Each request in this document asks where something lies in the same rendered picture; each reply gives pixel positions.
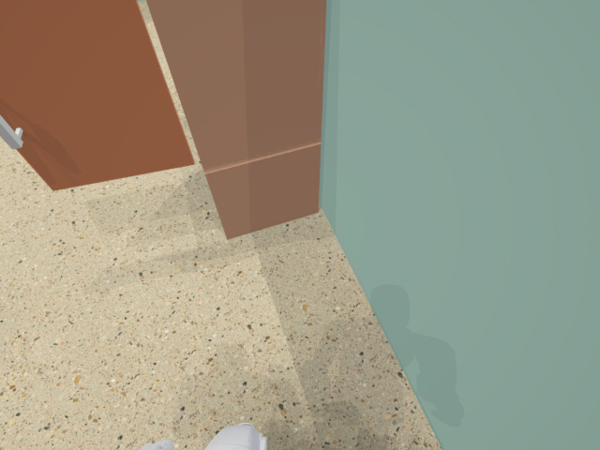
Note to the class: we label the handle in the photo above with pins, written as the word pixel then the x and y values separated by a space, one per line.
pixel 11 137

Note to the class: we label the left robot thigh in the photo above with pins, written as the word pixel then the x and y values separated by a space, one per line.
pixel 239 437

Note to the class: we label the cupboard door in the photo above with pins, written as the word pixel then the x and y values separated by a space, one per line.
pixel 82 79

